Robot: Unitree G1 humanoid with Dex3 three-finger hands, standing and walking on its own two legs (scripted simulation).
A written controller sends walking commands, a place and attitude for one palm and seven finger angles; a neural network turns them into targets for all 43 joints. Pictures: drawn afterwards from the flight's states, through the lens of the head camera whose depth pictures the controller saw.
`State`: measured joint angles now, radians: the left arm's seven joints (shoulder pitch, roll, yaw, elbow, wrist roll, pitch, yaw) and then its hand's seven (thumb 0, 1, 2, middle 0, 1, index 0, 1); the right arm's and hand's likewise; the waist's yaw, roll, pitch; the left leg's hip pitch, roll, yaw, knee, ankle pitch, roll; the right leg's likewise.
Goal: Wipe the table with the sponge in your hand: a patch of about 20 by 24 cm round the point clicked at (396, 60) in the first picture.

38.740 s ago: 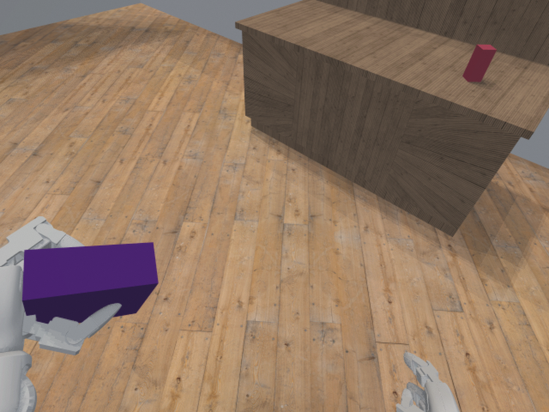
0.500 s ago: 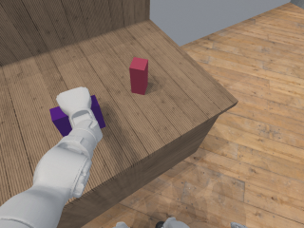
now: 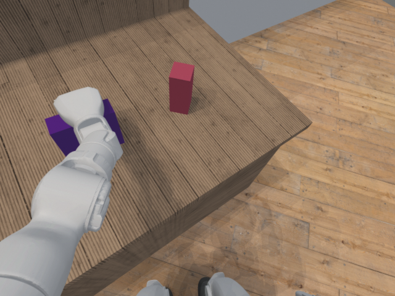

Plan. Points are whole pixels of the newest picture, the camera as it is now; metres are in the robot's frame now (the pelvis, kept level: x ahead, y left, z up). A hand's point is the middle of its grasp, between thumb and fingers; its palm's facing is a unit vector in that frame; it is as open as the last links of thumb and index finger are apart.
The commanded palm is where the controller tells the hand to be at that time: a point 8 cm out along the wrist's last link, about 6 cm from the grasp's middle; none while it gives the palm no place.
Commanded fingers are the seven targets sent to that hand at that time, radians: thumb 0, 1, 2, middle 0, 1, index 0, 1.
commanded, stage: wipe back along the third lane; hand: left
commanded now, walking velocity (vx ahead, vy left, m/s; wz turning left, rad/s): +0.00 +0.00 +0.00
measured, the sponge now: (91, 136) +0.48 +0.20 -0.04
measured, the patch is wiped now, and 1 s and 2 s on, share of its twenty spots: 0.95 0.95 1.00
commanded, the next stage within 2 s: none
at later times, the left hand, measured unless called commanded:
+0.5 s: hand (85, 124) +0.49 +0.21 +0.00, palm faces -0.08 -0.01 -1.00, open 9.3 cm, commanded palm +0.45 +0.17 +0.03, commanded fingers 0.00 0.10 1.30 -1.20 -1.60 -1.20 -1.60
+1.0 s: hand (98, 147) +0.43 +0.17 +0.00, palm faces -0.09 -0.01 -1.00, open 9.3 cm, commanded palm +0.39 +0.15 +0.03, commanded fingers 0.00 0.10 1.30 -1.20 -1.60 -1.20 -1.60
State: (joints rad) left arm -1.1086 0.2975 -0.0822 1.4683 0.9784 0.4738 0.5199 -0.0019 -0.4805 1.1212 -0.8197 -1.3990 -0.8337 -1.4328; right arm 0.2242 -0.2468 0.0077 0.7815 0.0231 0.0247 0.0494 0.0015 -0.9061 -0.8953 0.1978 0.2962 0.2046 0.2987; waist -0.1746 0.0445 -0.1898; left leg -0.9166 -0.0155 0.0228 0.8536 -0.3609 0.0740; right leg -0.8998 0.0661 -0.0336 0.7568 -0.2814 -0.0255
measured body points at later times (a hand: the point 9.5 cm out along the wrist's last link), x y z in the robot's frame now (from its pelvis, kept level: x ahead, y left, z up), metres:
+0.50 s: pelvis +0.03 +0.02 +0.01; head +0.12 +0.04 +0.45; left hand +0.49 +0.20 +0.05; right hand +0.07 -0.24 -0.12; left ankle +0.01 +0.07 -0.69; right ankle +0.03 -0.11 -0.69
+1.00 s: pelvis +0.03 +0.00 +0.02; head +0.09 +0.01 +0.47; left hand +0.43 +0.17 +0.05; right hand +0.18 -0.24 -0.10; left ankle +0.01 +0.07 -0.69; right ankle +0.03 -0.11 -0.69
